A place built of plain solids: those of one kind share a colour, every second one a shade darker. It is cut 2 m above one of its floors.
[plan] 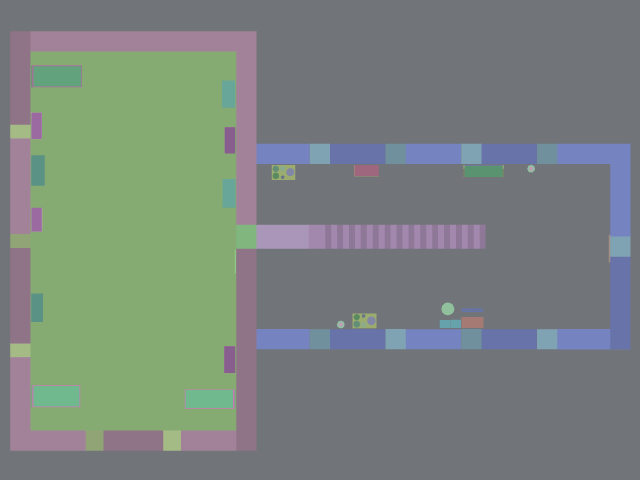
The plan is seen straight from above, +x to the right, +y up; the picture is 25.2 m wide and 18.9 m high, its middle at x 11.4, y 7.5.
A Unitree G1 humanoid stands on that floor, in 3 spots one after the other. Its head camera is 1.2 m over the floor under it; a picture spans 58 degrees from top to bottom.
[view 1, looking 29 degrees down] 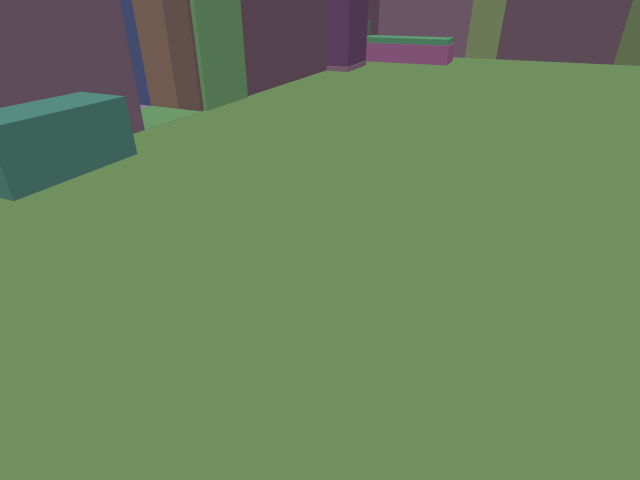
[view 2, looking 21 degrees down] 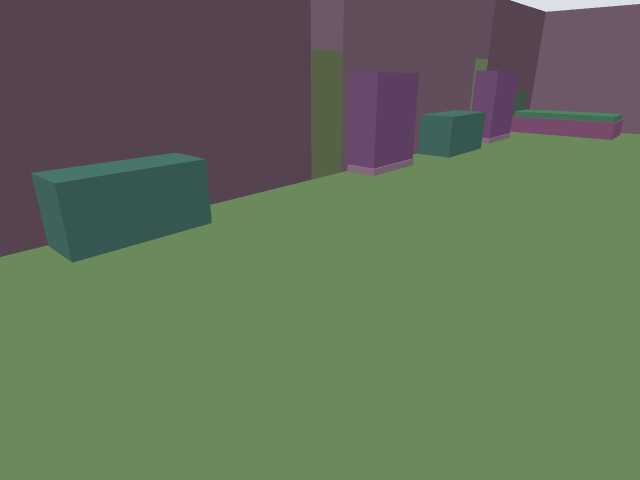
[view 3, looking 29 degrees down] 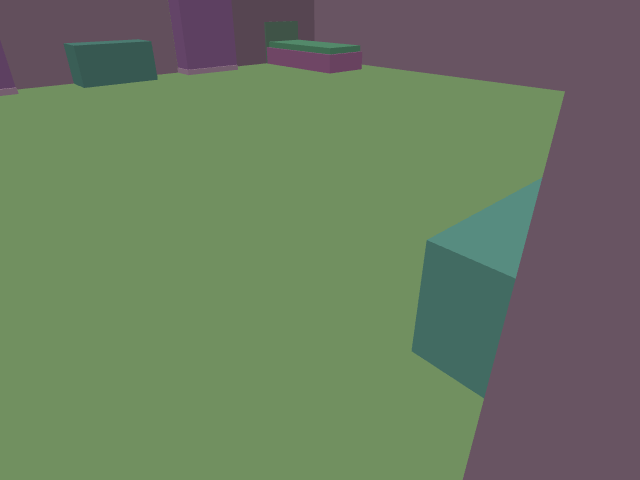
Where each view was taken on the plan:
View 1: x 4.56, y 11.52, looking -66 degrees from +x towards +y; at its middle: floor_dorter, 2.48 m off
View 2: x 3.54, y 3.40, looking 132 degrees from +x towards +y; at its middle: floor_dorter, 3.35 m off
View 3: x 8.26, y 7.66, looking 138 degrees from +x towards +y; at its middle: floor_dorter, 2.48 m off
